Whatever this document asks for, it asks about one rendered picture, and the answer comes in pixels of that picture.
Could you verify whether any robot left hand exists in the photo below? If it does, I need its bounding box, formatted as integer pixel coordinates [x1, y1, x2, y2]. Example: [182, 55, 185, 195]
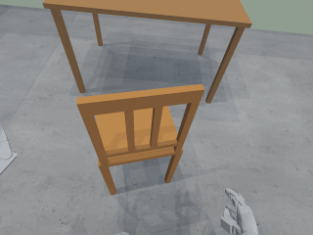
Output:
[0, 124, 17, 175]

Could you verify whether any chair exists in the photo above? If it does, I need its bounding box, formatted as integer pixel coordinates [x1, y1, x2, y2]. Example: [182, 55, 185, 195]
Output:
[76, 84, 204, 195]

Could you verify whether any robot right hand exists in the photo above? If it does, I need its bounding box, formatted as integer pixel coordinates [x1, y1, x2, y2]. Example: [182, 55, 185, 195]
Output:
[220, 188, 258, 235]

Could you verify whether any table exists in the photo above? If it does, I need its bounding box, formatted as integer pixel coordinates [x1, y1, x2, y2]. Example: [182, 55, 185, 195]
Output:
[42, 0, 252, 104]

